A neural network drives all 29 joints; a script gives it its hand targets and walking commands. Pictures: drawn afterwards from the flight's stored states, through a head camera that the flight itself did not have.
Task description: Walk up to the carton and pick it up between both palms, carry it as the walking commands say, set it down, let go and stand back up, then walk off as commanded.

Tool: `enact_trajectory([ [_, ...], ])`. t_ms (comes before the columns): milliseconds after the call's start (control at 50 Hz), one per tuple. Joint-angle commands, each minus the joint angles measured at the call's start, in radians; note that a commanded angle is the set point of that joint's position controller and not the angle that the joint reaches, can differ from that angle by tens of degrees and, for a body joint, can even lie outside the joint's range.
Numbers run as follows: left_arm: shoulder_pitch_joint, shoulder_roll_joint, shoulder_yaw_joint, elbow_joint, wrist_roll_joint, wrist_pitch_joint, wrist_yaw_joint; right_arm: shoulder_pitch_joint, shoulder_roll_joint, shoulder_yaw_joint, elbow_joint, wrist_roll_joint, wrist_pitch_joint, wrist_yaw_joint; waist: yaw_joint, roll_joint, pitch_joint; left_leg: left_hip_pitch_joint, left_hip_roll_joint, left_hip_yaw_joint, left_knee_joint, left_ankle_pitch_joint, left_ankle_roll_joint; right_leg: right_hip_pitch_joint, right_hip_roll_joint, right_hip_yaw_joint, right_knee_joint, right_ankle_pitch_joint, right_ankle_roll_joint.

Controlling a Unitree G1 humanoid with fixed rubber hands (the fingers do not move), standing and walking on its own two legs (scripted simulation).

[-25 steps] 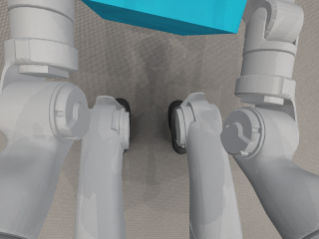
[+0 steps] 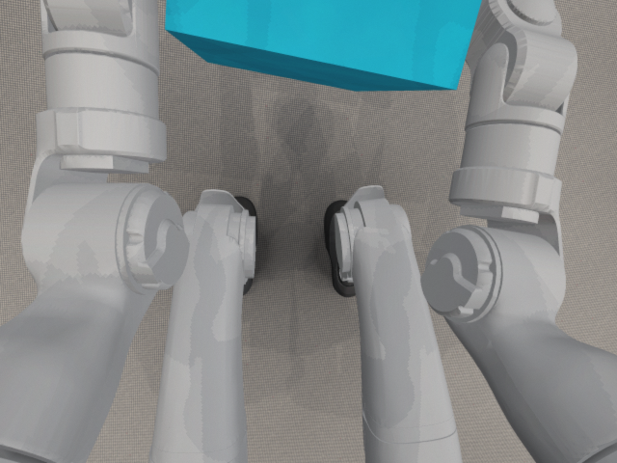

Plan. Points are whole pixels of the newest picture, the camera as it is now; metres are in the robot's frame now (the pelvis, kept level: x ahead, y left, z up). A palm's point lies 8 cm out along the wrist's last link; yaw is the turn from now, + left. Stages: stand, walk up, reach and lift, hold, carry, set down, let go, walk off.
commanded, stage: reach and lift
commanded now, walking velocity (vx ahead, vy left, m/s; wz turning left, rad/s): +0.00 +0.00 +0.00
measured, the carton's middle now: out of the picture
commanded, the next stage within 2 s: none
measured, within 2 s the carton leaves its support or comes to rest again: neither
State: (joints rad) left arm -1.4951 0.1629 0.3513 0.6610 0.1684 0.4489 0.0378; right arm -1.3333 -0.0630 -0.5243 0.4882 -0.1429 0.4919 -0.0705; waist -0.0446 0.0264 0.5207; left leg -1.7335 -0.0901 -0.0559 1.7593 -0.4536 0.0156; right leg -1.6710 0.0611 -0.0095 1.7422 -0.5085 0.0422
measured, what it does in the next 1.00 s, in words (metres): rises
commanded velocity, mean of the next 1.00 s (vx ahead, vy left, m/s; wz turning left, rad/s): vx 0.00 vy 0.00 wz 0.00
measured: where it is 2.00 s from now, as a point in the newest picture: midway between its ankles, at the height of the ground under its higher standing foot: (292, 264)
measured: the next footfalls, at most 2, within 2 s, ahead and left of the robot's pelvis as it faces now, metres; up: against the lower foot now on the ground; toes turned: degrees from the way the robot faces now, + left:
none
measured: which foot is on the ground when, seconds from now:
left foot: down 0.00-1.00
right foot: down 0.00-1.00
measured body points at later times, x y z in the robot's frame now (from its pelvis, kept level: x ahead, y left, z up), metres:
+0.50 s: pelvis +0.00 +0.00 +0.05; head +0.32 +0.01 +0.36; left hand +0.57 +0.12 -0.02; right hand +0.52 -0.18 -0.03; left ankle +0.15 +0.10 -0.48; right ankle +0.13 -0.13 -0.48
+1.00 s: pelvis +0.07 +0.01 +0.13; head +0.25 +0.03 +0.55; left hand +0.54 +0.13 +0.11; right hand +0.50 -0.17 +0.10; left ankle +0.15 +0.10 -0.48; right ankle +0.13 -0.13 -0.48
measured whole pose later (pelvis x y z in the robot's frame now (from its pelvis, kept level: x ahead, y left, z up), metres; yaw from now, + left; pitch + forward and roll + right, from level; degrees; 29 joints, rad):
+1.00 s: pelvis +0.07 +0.01 +0.13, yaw +1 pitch +30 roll -4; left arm -0.92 -0.05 0.45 0.76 0.32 0.36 0.01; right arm -0.78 0.10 -0.56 0.61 -0.30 0.42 0.01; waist -0.08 0.04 -0.13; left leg -1.36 -0.09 -0.08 1.27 -0.42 0.03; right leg -1.29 0.05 0.01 1.23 -0.46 0.03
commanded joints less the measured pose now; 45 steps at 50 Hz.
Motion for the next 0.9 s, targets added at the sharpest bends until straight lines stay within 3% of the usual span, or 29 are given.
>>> enact_trajectory([
  [0, -0.418, -1.144, -0.491, 0.064, -0.16, -0.003, -0.249, -0.83, 0.963, 0.662, -0.079, 0.213, -0.051, 0.299, -0.06, 0.022, -2.195, 0.744, -0.071, 0.056, -0.164, 0.217, -0.01, 0.431, 0.099, -0.078, -0.161, 0.221, -0.004],
  [40, -0.42, -1.151, -0.496, 0.064, -0.159, -0.001, -0.25, -0.825, 0.96, 0.665, -0.091, 0.216, -0.054, 0.301, -0.062, 0.024, -2.19, 0.764, -0.069, 0.047, -0.184, 0.211, -0.01, 0.434, 0.1, -0.082, -0.171, 0.215, -0.004],
  [60, -0.432, -1.173, -0.53, -0.003, -0.185, -0.005, -0.245, -0.826, 0.976, 0.702, -0.136, 0.239, -0.053, 0.3, -0.051, 0.033, -2.282, 0.832, -0.076, 0.047, -0.189, 0.254, -0.014, 0.492, 0.105, -0.079, -0.178, 0.246, -0.006],
  [140, -0.415, -1.129, -0.467, 0.077, -0.137, -0.001, -0.249, -0.8, 0.955, 0.66, -0.052, 0.2, -0.047, 0.3, -0.049, 0.01, -2.14, 0.753, -0.068, 0.049, -0.221, 0.154, -0.005, 0.448, 0.097, -0.072, -0.21, 0.16, -0.002],
  [180, -0.42, -1.152, -0.511, 0.015, -0.172, -0.002, -0.245, -0.845, 0.979, 0.715, -0.152, 0.239, -0.049, 0.299, -0.031, 0.002, -2.261, 0.833, -0.072, 0.046, -0.23, 0.208, -0.005, 0.537, 0.099, -0.073, -0.218, 0.213, 0.004],
  [200, -0.452, -1.161, -0.537, -0.033, -0.191, -0.002, -0.244, -0.852, 0.99, 0.732, -0.173, 0.257, -0.047, 0.295, -0.038, 0.017, -2.314, 0.869, -0.08, 0.049, -0.227, 0.249, -0.01, 0.571, 0.102, -0.078, -0.22, 0.254, 0.002],
  [260, -0.402, -1.138, -0.478, 0.079, -0.141, 0.004, -0.25, -0.788, 0.963, 0.666, -0.04, 0.193, -0.046, 0.296, -0.057, -0.004, -2.121, 0.776, -0.066, 0.043, -0.258, 0.116, -0.002, 0.472, 0.091, -0.064, -0.255, 0.125, -0.004],
  [340, -0.452, -1.176, -0.579, -0.083, -0.213, -0.004, -0.246, -0.798, 1.017, 0.739, -0.175, 0.253, -0.044, 0.289, -0.058, 0.031, -2.362, 0.935, -0.081, 0.046, -0.269, 0.262, -0.018, 0.64, 0.104, -0.07, -0.27, 0.275, 0.002],
  [380, -0.425, -1.164, -0.554, -0.016, -0.191, 0.005, -0.248, -0.774, 0.985, 0.709, -0.115, 0.224, -0.043, 0.289, -0.075, 0.03, -2.281, 0.918, -0.071, 0.028, -0.295, 0.185, -0.012, 0.577, 0.091, -0.057, -0.291, 0.205, 0.001],
  [400, -0.38, -1.145, -0.48, 0.115, -0.135, 0.013, -0.256, -0.753, 0.951, 0.653, -0.021, 0.182, -0.043, 0.293, -0.071, 0.023, -2.112, 0.83, -0.057, 0.027, -0.32, 0.051, -0.008, 0.488, 0.078, -0.05, -0.312, 0.078, -0.005],
  [420, -0.349, -1.151, -0.456, 0.149, -0.101, 0.011, -0.259, -0.721, 0.947, 0.607, 0.017, 0.147, -0.047, 0.299, -0.077, 0.032, -1.998, 0.78, -0.056, 0.03, -0.334, 0.015, -0.014, 0.448, 0.085, -0.057, -0.328, 0.042, -0.018],
  [440, -0.324, -1.188, -0.485, 0.092, -0.122, 0.004, -0.26, -0.739, 1.0, 0.658, -0.065, 0.179, -0.051, 0.303, -0.044, 0.021, -2.109, 0.857, -0.067, 0.034, -0.347, 0.084, -0.015, 0.548, 0.095, -0.058, -0.336, 0.108, -0.013],
  [460, -0.356, -1.23, -0.57, -0.014, -0.178, 0.0, -0.257, -0.757, 1.012, 0.706, -0.169, 0.22, -0.053, 0.304, -0.076, 0.048, -2.266, 0.962, -0.074, 0.031, -0.33, 0.215, -0.027, 0.631, 0.106, -0.074, -0.325, 0.233, -0.011],
  [500, -0.349, -1.228, -0.57, -0.022, -0.191, -0.004, -0.252, -0.72, 1.045, 0.723, -0.157, 0.234, -0.048, 0.298, -0.071, 0.043, -2.258, 0.96, -0.083, 0.039, -0.318, 0.281, -0.027, 0.649, 0.108, -0.065, -0.327, 0.297, -0.005],
  [520, -0.363, -1.204, -0.529, 0.012, -0.167, -0.007, -0.254, -0.706, 1.009, 0.696, -0.108, 0.202, -0.049, 0.298, -0.082, 0.043, -2.183, 0.914, -0.075, 0.03, -0.326, 0.217, -0.019, 0.585, 0.099, -0.05, -0.338, 0.232, -0.008],
  [540, -0.318, -1.219, -0.513, 0.024, -0.151, -0.006, -0.25, -0.72, 1.014, 0.702, -0.121, 0.207, -0.052, 0.3, -0.057, 0.04, -2.158, 0.921, -0.076, 0.026, -0.351, 0.192, -0.012, 0.6, 0.092, -0.039, -0.364, 0.196, -0.01],
  [560, -0.309, -1.228, -0.508, 0.038, -0.144, -0.007, -0.248, -0.705, 0.998, 0.686, -0.108, 0.193, -0.057, 0.303, -0.073, 0.031, -2.12, 0.926, -0.068, 0.014, -0.364, 0.161, -0.012, 0.573, 0.091, -0.042, -0.369, 0.167, -0.012],
  [600, -0.238, -1.236, -0.48, 0.101, -0.112, -0.01, -0.248, -0.599, 1.023, 0.63, -0.014, 0.152, -0.055, 0.309, -0.07, 0.046, -1.952, 0.865, -0.07, 0.022, -0.393, 0.161, -0.02, 0.548, 0.1, -0.049, -0.393, 0.168, -0.021],
  [640, -0.202, -1.26, -0.474, 0.127, -0.098, -0.017, -0.254, -0.573, 1.057, 0.627, -0.002, 0.155, -0.058, 0.315, -0.061, 0.035, -1.888, 0.856, -0.074, 0.027, -0.41, 0.182, -0.023, 0.563, 0.109, -0.054, -0.41, 0.198, -0.016],
  [680, -0.146, -1.267, -0.425, 0.173, -0.062, -0.028, -0.25, -0.498, 1.095, 0.595, 0.042, 0.129, -0.059, 0.315, -0.039, 0.033, -1.762, 0.829, -0.075, 0.024, -0.434, 0.186, -0.021, 0.557, 0.11, -0.044, -0.437, 0.205, -0.017],
  [700, -0.133, -1.271, -0.4, 0.202, -0.045, -0.032, -0.248, -0.465, 1.086, 0.553, 0.084, 0.102, -0.06, 0.316, -0.061, 0.038, -1.671, 0.804, -0.071, 0.014, -0.454, 0.161, -0.017, 0.528, 0.104, -0.048, -0.452, 0.187, -0.021],
  [720, -0.074, -1.254, -0.335, 0.245, -0.01, -0.038, -0.24, -0.407, 1.097, 0.513, 0.13, 0.076, -0.061, 0.317, -0.043, 0.038, -1.543, 0.788, -0.069, 0.013, -0.473, 0.155, -0.012, 0.488, 0.101, -0.041, -0.472, 0.177, -0.026],
  [780, 0.017, -1.275, -0.258, 0.279, 0.034, -0.051, -0.235, -0.343, 1.091, 0.478, 0.131, 0.046, -0.081, 0.318, -0.039, 0.05, -1.414, 0.768, -0.071, 0.007, -0.537, 0.116, -0.002, 0.54, 0.087, -0.02, -0.534, 0.162, -0.035],
  [820, 0.058, -1.301, -0.265, 0.273, 0.021, -0.068, -0.231, -0.325, 1.096, 0.497, 0.113, 0.049, -0.1, 0.314, -0.04, 0.039, -1.394, 0.799, -0.067, -0.006, -0.557, 0.177, -0.001, 0.568, 0.08, -0.015, -0.55, 0.209, -0.035],
  [880, 0.111, -1.284, -0.278, 0.234, 0.021, -0.086, -0.224, -0.204, 1.087, 0.467, 0.129, 0.011, -0.118, 0.312, -0.073, 0.055, -1.348, 0.854, -0.06, -0.024, -0.593, 0.255, -0.004, 0.586, 0.077, -0.007, -0.585, 0.279, -0.039],
])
